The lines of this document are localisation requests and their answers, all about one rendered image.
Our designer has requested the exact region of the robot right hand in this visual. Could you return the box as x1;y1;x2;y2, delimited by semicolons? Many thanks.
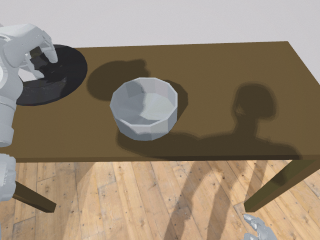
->
241;214;277;240

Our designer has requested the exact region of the pot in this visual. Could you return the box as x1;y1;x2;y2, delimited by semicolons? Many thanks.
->
109;77;178;141

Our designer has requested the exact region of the table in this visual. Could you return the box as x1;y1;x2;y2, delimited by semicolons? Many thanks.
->
0;41;320;213

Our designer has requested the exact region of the robot left forearm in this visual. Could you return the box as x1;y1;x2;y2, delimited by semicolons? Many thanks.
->
0;33;26;148

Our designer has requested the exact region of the robot left upper arm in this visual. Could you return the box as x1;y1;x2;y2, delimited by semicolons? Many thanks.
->
0;153;16;240

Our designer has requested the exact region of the knob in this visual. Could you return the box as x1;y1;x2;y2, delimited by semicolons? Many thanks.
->
30;56;52;74

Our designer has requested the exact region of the robot left hand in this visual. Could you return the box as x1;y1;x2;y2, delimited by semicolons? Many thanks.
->
0;23;58;82

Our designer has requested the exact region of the lid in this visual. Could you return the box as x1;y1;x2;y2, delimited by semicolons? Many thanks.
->
16;44;88;106

